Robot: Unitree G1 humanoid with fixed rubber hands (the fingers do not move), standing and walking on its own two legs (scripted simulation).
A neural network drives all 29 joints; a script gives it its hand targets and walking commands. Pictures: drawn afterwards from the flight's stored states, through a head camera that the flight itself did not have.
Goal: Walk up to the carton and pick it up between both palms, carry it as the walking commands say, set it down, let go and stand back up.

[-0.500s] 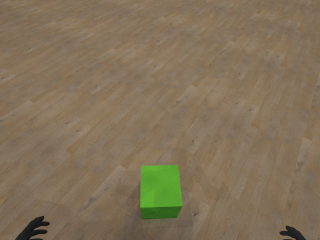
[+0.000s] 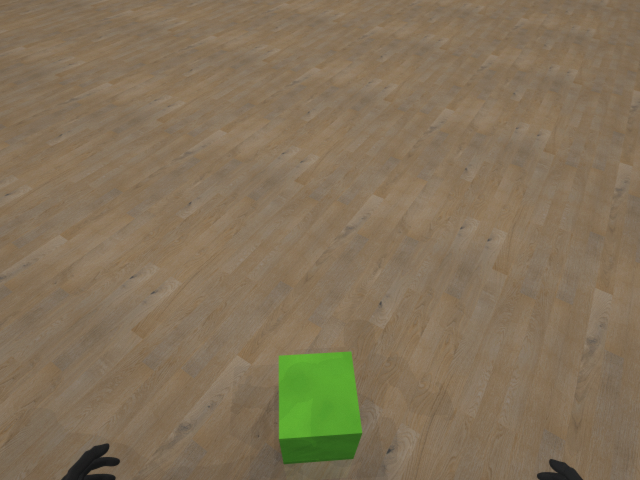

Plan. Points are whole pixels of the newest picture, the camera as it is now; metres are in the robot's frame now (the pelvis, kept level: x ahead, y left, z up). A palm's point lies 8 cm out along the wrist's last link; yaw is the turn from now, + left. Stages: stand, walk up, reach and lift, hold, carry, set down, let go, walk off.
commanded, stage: walk up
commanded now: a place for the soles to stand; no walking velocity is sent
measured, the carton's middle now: (317, 408) +0.44 +0.01 -0.65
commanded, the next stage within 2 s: reach and lift in 0.36 s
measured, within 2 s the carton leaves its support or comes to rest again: neither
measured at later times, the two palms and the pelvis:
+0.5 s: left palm out of the picture +0.15 +0.30 -0.09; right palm out of the picture +0.17 -0.30 -0.08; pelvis -0.01 +0.00 -0.01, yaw +3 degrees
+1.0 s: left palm (141, 421) +0.24 +0.27 -0.14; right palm (490, 411) +0.27 -0.26 -0.14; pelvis -0.01 +0.00 -0.06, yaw +4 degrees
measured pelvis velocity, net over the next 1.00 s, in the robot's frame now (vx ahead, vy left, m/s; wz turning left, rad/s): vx -0.01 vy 0.00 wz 0.06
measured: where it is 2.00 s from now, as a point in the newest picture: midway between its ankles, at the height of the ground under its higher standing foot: outside the picture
